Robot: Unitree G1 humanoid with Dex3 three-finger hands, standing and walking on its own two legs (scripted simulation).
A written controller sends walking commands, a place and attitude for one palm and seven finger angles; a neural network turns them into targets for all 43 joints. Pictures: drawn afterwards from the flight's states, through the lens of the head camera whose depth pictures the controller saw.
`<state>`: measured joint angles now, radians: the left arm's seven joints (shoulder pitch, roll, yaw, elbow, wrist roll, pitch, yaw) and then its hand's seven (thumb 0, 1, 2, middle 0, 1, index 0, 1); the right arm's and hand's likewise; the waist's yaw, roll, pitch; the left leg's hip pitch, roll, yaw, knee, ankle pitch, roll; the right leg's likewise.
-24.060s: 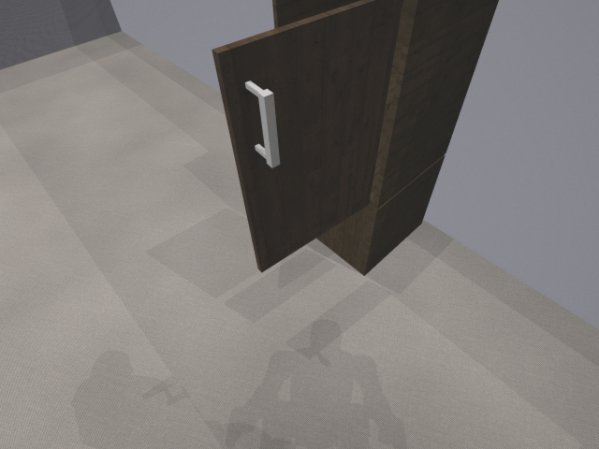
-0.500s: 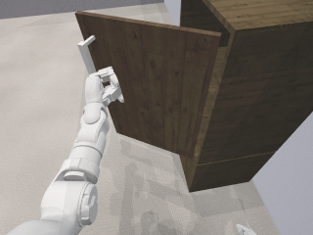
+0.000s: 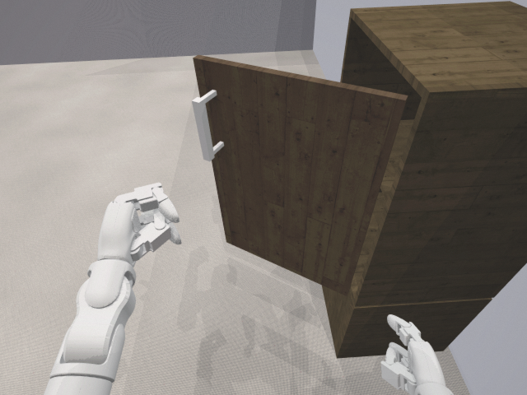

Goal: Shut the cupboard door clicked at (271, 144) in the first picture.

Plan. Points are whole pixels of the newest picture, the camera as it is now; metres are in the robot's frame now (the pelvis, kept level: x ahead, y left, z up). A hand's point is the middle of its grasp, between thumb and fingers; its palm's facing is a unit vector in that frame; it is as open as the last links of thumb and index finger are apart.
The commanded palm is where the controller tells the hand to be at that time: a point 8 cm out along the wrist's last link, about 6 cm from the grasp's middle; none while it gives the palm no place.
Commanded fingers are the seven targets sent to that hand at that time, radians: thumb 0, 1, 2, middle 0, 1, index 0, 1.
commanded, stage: draw the hand back to the body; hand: left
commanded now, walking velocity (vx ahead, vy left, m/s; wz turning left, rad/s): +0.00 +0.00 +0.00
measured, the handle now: (209, 126) +0.61 +0.17 +0.11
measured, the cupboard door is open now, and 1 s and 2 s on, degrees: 58 58 58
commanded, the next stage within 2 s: step back with the hand held close in 0.92 s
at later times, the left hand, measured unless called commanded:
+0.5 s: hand (63, 276) +0.21 +0.26 +0.15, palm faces +0.41 -0.82 -0.40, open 5.8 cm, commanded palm +0.16 +0.30 +0.17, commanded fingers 0.00 0.90 0.90 -0.23 -0.33 -0.23 -0.33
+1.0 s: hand (50, 277) +0.20 +0.26 +0.17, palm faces +0.46 -0.79 -0.41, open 7.4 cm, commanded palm +0.15 +0.30 +0.17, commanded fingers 0.00 0.90 0.90 -0.20 -0.30 -0.20 -0.30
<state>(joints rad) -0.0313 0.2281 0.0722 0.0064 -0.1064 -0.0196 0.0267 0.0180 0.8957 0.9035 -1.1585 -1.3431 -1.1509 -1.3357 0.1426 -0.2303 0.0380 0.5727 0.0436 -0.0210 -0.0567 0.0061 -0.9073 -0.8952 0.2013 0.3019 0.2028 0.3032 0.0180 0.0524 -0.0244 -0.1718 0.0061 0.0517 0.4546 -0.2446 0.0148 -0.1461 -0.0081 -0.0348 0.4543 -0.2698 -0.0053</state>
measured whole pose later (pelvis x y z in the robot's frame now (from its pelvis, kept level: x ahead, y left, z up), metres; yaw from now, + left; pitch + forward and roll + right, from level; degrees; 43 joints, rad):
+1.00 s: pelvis +0.02 +0.00 +0.00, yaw +1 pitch -4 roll +0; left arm 0.47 0.35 0.34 -0.39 -0.08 -0.07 0.11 0.02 0.89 0.90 -0.22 -0.31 -0.21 -0.30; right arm 0.19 -0.22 0.02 0.63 0.01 -0.06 -0.07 0.01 -0.90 -0.90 0.20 0.30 0.21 0.30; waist 0.06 0.08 0.00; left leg -0.10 0.01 0.04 0.42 -0.26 0.01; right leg -0.06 0.00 -0.05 0.38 -0.27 -0.01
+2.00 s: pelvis -0.12 +0.03 -0.02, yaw +6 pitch +0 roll +0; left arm 0.52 0.42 0.44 -0.54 -0.04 -0.23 0.17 0.02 0.88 0.90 -0.22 -0.31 -0.21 -0.30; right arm 0.23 -0.22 -0.01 0.63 0.00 -0.02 -0.07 0.01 -0.90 -0.89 0.21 0.30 0.21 0.30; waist 0.03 -0.04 0.00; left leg -0.41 0.00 0.02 0.74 -0.39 0.00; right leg -0.43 -0.02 0.05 0.59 -0.17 0.03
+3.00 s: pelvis -0.27 +0.03 +0.00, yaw -3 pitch +0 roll -1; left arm 0.59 0.41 0.39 -0.47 -0.04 -0.20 0.17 0.02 0.88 0.90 -0.22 -0.31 -0.21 -0.30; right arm 0.29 -0.19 0.02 0.67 0.00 -0.05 -0.06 0.01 -0.90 -0.89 0.21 0.30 0.21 0.30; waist 0.02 0.00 -0.08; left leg -0.43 0.00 0.02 0.82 -0.38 0.00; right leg -0.15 0.06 -0.03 0.47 -0.33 -0.07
